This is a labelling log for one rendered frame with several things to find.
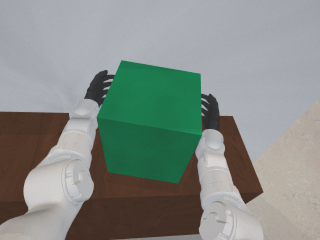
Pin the robot right upper arm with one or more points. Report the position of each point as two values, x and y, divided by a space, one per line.
224 221

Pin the robot left hand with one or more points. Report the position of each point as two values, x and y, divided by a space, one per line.
95 91

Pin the robot right hand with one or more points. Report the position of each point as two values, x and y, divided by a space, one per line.
212 114

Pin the carton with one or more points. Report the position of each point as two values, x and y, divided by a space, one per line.
150 121

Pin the robot left forearm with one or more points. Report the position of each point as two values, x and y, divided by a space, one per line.
78 136

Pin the robot left upper arm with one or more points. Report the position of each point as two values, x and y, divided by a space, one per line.
54 194

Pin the pedestal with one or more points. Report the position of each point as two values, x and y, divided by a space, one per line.
121 206

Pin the robot right forearm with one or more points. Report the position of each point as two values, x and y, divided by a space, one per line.
214 175

